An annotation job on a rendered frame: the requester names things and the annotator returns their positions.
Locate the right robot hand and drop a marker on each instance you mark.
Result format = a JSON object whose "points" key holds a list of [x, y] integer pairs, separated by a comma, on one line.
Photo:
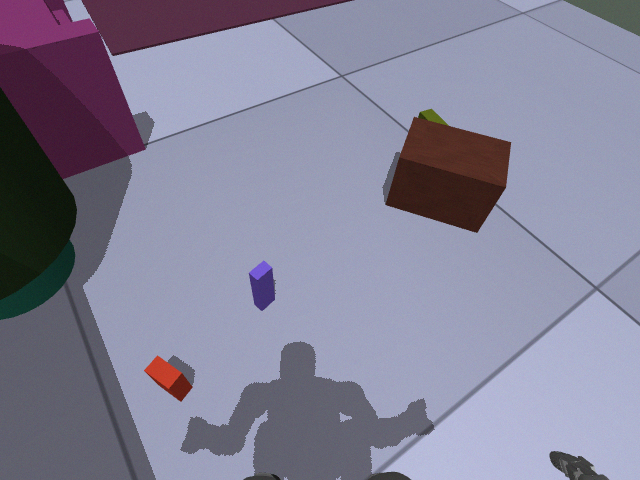
{"points": [[575, 468]]}

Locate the armchair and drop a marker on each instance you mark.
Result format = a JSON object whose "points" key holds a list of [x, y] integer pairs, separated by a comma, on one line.
{"points": [[59, 78]]}

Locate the potted plant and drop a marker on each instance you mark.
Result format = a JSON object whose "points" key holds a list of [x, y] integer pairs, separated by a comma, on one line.
{"points": [[37, 217]]}

